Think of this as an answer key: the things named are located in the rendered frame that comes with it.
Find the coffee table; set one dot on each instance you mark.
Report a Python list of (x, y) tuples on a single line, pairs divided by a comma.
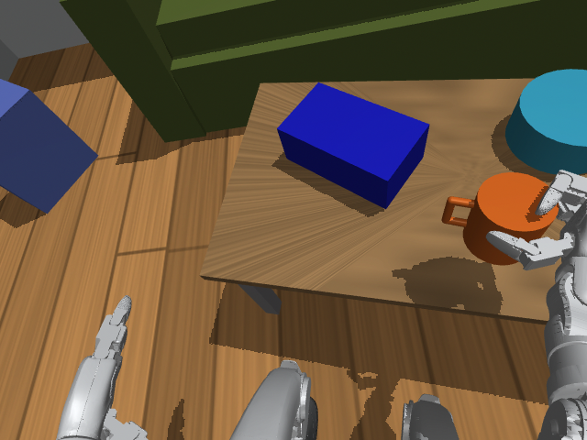
[(284, 227)]

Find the sofa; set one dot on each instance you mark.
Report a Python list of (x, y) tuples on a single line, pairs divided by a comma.
[(195, 66)]

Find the left robot hand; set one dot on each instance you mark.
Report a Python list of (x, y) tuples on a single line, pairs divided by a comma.
[(87, 410)]

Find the right robot hand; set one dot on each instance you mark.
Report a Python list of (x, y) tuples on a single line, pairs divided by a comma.
[(570, 191)]

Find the right robot arm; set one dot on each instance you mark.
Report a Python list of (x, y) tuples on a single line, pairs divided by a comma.
[(566, 348)]

